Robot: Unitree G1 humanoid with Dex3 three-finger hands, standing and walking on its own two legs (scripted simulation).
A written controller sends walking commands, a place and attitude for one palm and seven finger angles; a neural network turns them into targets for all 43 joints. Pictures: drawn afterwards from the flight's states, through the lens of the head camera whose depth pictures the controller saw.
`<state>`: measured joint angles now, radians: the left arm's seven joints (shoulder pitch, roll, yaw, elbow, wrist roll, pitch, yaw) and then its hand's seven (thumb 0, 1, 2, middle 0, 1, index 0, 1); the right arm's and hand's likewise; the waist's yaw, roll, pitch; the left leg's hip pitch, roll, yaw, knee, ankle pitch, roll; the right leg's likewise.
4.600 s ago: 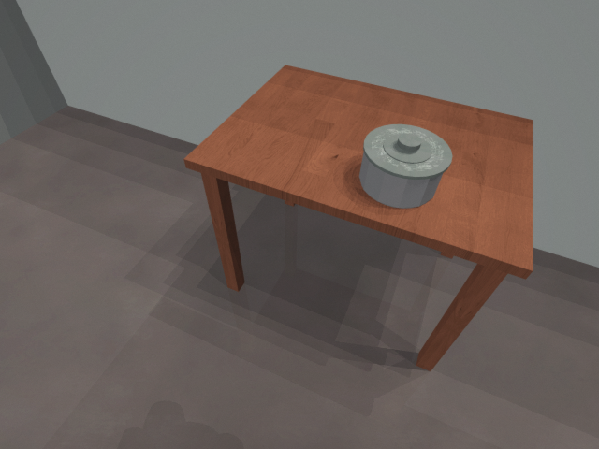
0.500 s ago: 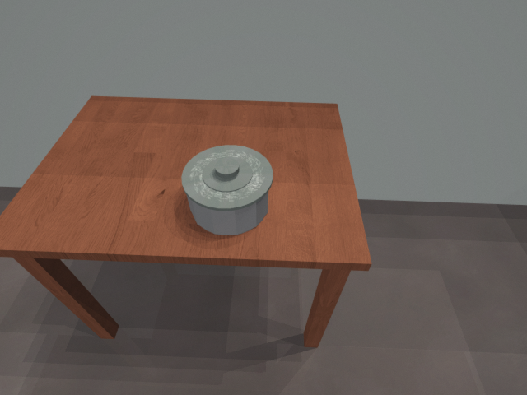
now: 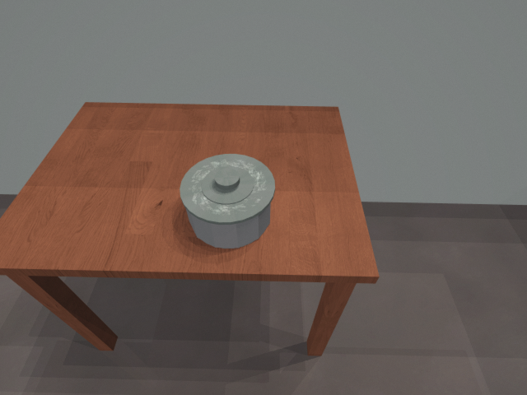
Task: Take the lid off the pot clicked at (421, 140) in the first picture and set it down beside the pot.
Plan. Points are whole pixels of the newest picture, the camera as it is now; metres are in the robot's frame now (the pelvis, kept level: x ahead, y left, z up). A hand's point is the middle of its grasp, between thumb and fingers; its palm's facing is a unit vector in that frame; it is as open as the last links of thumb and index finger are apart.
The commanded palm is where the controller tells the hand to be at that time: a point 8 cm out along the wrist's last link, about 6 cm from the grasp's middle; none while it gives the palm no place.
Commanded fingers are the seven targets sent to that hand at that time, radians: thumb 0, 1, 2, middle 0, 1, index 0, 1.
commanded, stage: look again from close up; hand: left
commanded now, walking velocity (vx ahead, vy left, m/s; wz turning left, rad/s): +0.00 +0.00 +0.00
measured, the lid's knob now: (227, 178) +0.52 +0.11 +0.00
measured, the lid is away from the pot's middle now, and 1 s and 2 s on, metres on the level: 0.00 0.00 0.00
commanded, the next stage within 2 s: shuffle to correct the standing spot in 1.12 s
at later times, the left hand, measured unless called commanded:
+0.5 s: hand out of the picture +0.00 +0.16 -0.17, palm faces +0.03 -0.98 -0.19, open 7.4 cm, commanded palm none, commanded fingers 0.00 0.90 0.90 -0.20 -0.30 -0.20 -0.30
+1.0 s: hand out of the picture -0.03 +0.14 -0.17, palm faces +0.03 -0.98 -0.17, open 7.4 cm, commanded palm none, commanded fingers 0.00 0.90 0.90 -0.20 -0.30 -0.20 -0.30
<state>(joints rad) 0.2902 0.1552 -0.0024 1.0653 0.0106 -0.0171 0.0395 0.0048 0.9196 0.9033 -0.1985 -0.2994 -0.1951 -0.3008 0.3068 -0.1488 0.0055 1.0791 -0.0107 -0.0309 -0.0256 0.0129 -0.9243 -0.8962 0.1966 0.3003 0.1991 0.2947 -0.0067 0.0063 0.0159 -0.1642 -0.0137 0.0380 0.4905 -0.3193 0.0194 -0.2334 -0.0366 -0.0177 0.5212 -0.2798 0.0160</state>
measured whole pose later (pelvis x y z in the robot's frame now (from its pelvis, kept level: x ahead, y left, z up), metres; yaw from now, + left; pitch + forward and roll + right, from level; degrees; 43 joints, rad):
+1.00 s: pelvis -0.02 -0.02 +0.00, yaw +0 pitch -2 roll +0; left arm 0.32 0.14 -0.01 1.09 0.01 -0.01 0.03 0.00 0.91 0.90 -0.20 -0.30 -0.20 -0.30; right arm 0.31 -0.11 0.00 1.14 -0.01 -0.02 -0.02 0.00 -0.91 -0.90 0.20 0.30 0.20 0.29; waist 0.00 -0.01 0.04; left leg -0.15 0.02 0.03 0.45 -0.27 -0.01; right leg -0.22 0.00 -0.03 0.47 -0.23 -0.02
